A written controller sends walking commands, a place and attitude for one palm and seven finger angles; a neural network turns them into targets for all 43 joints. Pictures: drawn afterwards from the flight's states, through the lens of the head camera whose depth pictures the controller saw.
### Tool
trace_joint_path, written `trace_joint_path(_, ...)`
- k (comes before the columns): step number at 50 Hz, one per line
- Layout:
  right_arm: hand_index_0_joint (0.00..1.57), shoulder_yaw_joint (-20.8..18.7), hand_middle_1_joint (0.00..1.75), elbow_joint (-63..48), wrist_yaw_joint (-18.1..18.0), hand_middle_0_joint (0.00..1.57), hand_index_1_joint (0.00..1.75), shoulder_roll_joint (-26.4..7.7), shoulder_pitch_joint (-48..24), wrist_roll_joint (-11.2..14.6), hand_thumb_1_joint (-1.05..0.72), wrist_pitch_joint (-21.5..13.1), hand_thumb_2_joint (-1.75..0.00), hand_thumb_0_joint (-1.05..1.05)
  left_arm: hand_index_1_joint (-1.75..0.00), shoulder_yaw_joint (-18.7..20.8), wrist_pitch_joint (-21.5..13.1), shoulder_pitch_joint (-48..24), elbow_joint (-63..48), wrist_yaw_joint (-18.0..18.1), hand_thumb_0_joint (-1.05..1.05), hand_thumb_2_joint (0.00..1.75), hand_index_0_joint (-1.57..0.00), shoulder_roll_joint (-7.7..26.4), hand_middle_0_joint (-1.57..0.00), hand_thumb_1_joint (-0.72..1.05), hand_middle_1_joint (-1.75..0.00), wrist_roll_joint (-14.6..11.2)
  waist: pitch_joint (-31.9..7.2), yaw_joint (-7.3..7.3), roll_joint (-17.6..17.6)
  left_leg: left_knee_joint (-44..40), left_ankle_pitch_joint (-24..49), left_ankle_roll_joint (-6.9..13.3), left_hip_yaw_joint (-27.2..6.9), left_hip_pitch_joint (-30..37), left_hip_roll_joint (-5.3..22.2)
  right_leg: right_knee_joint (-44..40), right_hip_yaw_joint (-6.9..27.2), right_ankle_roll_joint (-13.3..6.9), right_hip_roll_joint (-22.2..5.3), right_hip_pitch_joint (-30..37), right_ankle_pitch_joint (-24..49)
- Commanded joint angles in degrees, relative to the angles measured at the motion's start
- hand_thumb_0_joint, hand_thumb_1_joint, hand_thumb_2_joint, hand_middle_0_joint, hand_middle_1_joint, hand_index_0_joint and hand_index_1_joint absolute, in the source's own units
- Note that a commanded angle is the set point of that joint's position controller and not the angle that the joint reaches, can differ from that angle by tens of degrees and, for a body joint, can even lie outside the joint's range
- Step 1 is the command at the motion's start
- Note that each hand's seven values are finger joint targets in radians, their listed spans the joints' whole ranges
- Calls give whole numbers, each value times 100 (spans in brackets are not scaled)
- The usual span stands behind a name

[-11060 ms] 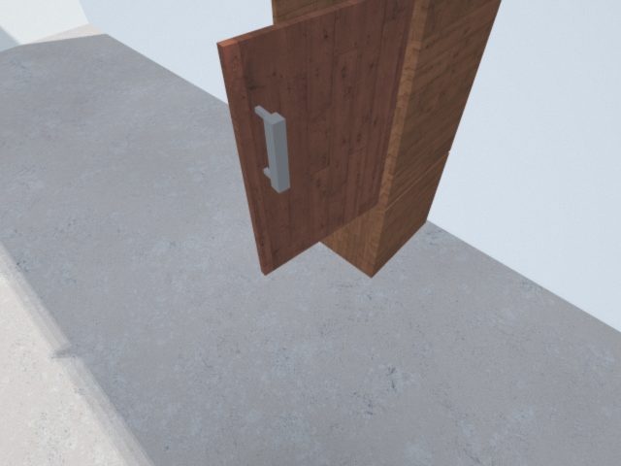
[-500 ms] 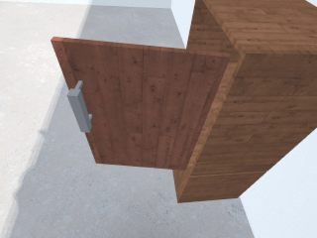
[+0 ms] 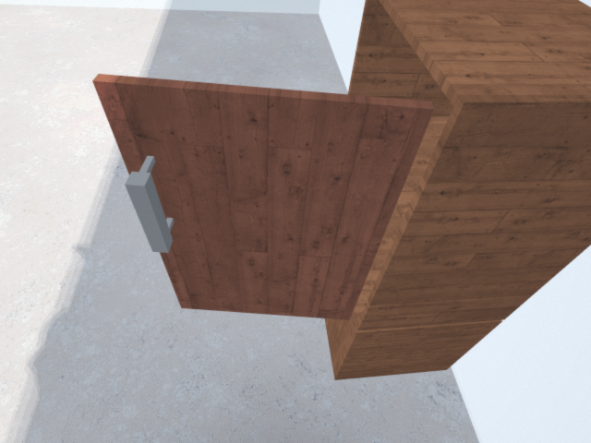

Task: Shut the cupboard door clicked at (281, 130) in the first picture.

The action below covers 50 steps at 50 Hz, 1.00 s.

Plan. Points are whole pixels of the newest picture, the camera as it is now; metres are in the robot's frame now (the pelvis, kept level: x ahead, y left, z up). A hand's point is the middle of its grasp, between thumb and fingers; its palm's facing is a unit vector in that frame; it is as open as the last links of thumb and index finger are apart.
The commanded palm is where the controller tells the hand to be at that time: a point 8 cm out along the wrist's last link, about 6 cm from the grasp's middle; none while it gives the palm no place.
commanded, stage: look again from close up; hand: left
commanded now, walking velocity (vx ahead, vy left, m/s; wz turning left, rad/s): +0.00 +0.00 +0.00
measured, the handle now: (156, 205) +0.43 +0.25 +0.06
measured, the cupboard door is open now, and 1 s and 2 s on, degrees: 81 81 81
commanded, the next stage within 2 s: raise the hand and make a fist in 0.28 s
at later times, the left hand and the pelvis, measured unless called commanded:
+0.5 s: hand out of the picture +0.11 +0.18 -0.09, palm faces +0.21 -0.95 -0.21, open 7.3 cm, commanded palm +0.09 +0.22 -0.07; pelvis -0.01 -0.01 +0.00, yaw +3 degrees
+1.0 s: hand (177, 425) +0.15 +0.15 +0.00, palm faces +0.09 -0.99 -0.09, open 5.2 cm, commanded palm +0.13 +0.21 -0.02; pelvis -0.02 -0.06 -0.10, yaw +5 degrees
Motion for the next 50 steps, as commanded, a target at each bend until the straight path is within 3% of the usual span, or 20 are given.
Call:
trace_joint_path(1,20,-145,30,-144,-77,20,30,-801,265,-2,-90,-82,-90,0,-30,117,-49,471,-82,21,0,90,-20,546,-20,90,-30,-8,12,23,198,-538,772,-307,-1079,484,1075,-239,141,-303,-386,-612,680)
trace_joint_path(18,20,-154,30,-112,-87,20,30,-722,330,3,-90,-89,-90,0,-30,120,-76,560,-13,24,0,90,-20,487,-20,90,-30,-3,67,24,183,-494,779,-290,-1022,478,1030,-327,184,-332,-403,-631,734)
trace_joint_path(19,20,-127,30,-508,-31,20,30,-889,347,18,-90,-82,-90,0,-30,45,-181,445,10,217,0,90,-20,391,-20,90,-30,122,332,-98,749,320,2551,-573,-997,131,1126,153,43,-290,-311,-943,831)
trace_joint_path(20,20,-432,30,-2176,-468,20,30,-1886,1212,202,-90,-1098,-90,0,-30,2346,-1605,-4131,-9182,348,0,90,-20,3482,-20,90,-30,-563,-1978,-1182,604,325,3499,-670,-1645,2610,982,1431,-882,-247,412,-1599,1691)
trace_joint_path(21,20,60,30,-2063,-628,20,30,-1229,670,473,-90,-1753,-90,0,-32,342,-1308,-299,-7777,410,0,90,-22,1051,-22,90,-32,-695,-2632,-389,2670,299,3376,-911,-1558,3505,1203,2600,-711,-305,568,-1993,-273)
trace_joint_path(22,20,-39,30,-1804,-596,20,30,-1255,419,279,-90,-1916,-90,0,-34,665,-1022,-200,-7613,629,0,90,-24,1125,-24,90,-34,-817,-2513,-106,2251,-287,3288,-1229,-1486,2377,1124,2266,-419,-409,495,-1894,-599)
trace_joint_path(23,20,-76,30,-1667,-327,20,30,-871,379,227,-90,-1914,-90,0,-36,-262,-341,1252,-5887,523,0,90,-25,-450,-25,90,-36,-844,-1468,-199,1542,-350,2154,-1108,-1365,1420,1116,2107,-390,-390,259,-2153,-615)
trace_joint_path(24,20,-272,30,-2015,-162,20,30,-1241,454,255,-90,-1906,-90,0,-38,-131,-481,35,-6986,475,0,90,-27,-31,-27,90,-38,-1041,-901,-361,1149,-58,813,-882,-1267,649,986,1805,-500,-385,188,-2135,-535)
trace_joint_path(25,20,-322,30,-2328,-122,20,30,-1202,212,270,-90,-1952,-90,0,-40,125,-715,20,-6790,315,0,90,-29,84,-29,90,-40,-1021,-382,-340,911,261,-160,-792,-1220,67,804,1314,-622,-421,230,-2228,-428)
trace_joint_path(26,20,-293,30,-2521,-97,20,30,-1256,-27,226,-90,-1982,-90,0,-42,333,-1014,-101,-6158,150,0,90,-31,191,-31,90,-42,-1022,204,-386,128,636,-986,-678,-1156,-788,598,906,-663,-426,201,-2406,-397)
trace_joint_path(28,20,-338,30,-2902,-9,20,30,-1183,-175,155,-90,-1939,-90,0,-46,751,-1664,988,-4772,-368,0,90,-35,113,-35,90,-46,-1176,314,-98,-1154,1482,-1070,-581,-910,-1878,320,933,-472,-453,152,-2913,-1321)
trace_joint_path(30,20,-426,30,-3285,51,20,30,-1263,-424,113,-90,-1826,-90,0,-50,1328,-2438,1694,-4486,-1179,0,90,-38,326,-38,90,-50,-1591,-236,257,-1350,2150,-1244,-678,-730,-2814,198,1584,-315,-543,110,-3164,-1709)
trace_joint_path(31,20,-501,30,-3444,56,20,30,-1240,-555,135,-90,-1766,-90,0,-52,1509,-2843,1719,-4400,-1634,0,90,-40,523,-40,90,-52,-1812,-149,298,-1826,2510,-1633,-740,-643,-3438,125,1671,-10,-532,47,-3301,-2521)
trace_joint_path(33,20,-579,30,-3964,133,20,30,-1332,-739,256,-90,-1674,-90,0,-56,1669,-3179,1806,-4319,-2419,0,90,-44,794,-44,90,-56,-2029,-189,318,-1603,3025,-1854,-719,-501,-4037,68,1703,714,-467,-184,-3166,-2919)
trace_joint_path(35,20,-588,30,-4421,154,20,30,-1319,-893,343,-90,-1615,-90,0,-60,1925,-3033,1706,-5063,-2644,0,90,-47,1149,-47,90,-60,-2044,-654,474,-564,3225,-1975,-583,-378,-4241,-8,1816,999,-392,-195,-3002,-3142)
trace_joint_path(37,20,-562,30,-4719,119,20,30,-1277,-885,339,-90,-1572,-90,0,-64,2126,-2909,1195,-6239,-2549,0,90,-51,1435,-51,90,-64,-2181,-1143,475,419,3343,-2088,-537,-419,-4224,31,2045,1072,-442,-123,-3078,-3398)
trace_joint_path(41,20,-472,30,-4750,-22,20,30,-1104,-566,252,-90,-1765,-90,0,-72,1925,-3440,120,-8812,-1868,0,90,-58,1483,-58,90,-72,-2189,-1985,120,1400,3490,-2053,-393,-759,-3478,211,2412,865,-505,112,-3543,-2736)
trace_joint_path(45,20,-387,30,-4230,-192,20,30,-1200,-349,241,-90,-1946,-90,0,-80,1064,-3866,64,-8941,-1798,0,90,-66,1051,-66,90,-80,-2027,-1603,-371,1094,3955,-1680,-298,-909,-3550,337,2556,784,-434,214,-3967,-2026)
trace_joint_path(47,20,-333,30,-4056,-261,20,30,-1262,-245,277,-90,-1924,-90,0,-84,957,-3665,68,-8333,-2049,0,90,-69,1080,-69,90,-84,-1983,-1321,-548,755,4101,-1568,-259,-974,-3737,371,2479,786,-291,213,-3984,-1814)
trace_joint_path(50,20,-394,30,-4064,-342,20,30,-1236,-131,376,-90,-1726,-90,0,-90,1253,-2724,679,-7204,-2423,0,90,-75,1206,-75,90,-90,-1919,-1370,-348,-46,4019,-1290,-274,-913,-4050,414,2180,1028,-12,-5,-3371,-1223)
